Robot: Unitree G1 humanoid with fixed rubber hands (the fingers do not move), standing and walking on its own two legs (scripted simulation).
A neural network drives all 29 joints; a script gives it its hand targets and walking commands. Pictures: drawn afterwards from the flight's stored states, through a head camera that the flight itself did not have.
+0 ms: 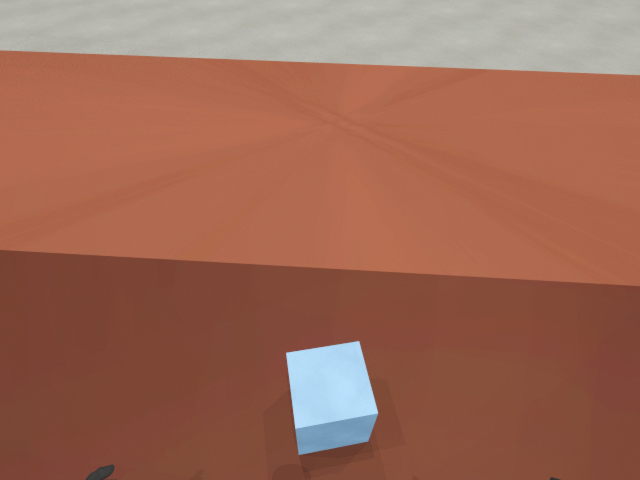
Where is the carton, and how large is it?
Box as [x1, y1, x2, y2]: [286, 341, 377, 454]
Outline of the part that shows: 358,341 286,353 299,454 368,440 377,415 377,410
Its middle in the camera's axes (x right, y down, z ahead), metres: +0.02 +0.47 +1.11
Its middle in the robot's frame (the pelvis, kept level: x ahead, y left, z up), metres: +0.46 -0.01 -0.66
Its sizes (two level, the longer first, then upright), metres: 0.210 0.200 0.250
